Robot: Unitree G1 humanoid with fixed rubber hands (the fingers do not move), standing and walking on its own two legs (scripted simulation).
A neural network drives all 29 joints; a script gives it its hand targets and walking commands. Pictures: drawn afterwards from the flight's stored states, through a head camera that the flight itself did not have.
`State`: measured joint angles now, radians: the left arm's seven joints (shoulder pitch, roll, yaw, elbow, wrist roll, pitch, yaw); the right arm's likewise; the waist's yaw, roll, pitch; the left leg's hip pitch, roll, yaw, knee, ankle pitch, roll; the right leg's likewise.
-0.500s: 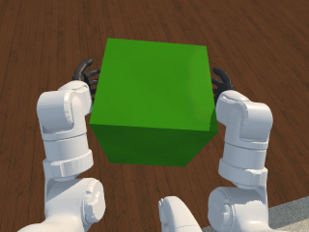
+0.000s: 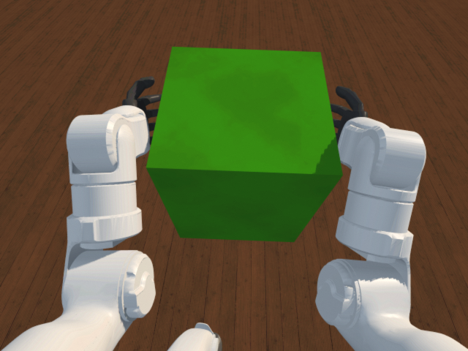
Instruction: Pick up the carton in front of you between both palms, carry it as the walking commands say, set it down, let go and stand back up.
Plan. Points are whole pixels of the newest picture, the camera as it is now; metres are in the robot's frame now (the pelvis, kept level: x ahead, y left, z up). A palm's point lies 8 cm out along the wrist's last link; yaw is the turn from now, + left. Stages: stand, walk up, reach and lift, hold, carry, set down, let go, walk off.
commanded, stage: carry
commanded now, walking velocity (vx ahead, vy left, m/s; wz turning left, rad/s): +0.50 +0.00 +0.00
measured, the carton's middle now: (241, 157) +0.41 +0.05 +0.13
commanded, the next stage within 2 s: none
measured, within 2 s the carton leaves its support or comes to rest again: neither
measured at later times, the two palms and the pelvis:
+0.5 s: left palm (223, 72) +0.68 +0.13 +0.10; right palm (358, 91) +0.66 -0.17 +0.11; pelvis +0.32 +0.00 +0.01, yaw -3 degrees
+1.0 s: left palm (233, 28) +0.92 +0.14 +0.10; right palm (341, 37) +0.91 -0.15 +0.10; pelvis +0.66 +0.00 -0.01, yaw -2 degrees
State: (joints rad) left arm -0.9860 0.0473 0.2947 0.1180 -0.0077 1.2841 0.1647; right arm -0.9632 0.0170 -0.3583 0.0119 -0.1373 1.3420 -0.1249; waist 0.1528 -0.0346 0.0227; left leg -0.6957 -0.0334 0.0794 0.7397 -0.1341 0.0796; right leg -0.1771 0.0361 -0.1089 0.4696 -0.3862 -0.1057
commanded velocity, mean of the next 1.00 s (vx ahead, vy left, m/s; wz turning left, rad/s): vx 0.50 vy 0.00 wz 0.00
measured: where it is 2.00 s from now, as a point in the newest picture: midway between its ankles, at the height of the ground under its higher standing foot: (268, 159)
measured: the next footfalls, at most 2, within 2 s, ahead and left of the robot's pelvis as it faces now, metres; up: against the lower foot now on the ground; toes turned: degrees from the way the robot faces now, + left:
left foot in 0.08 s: +0.24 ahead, +0.07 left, +0.00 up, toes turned +4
right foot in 0.56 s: +0.51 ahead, -0.12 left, +0.00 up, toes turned -12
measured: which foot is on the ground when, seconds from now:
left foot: up 0.00-0.06, down 0.08-0.58, up 0.60-0.92, down 0.94-1.00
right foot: down 0.00-0.08, up 0.10-0.54, down 0.56-0.98, up 1.00-1.00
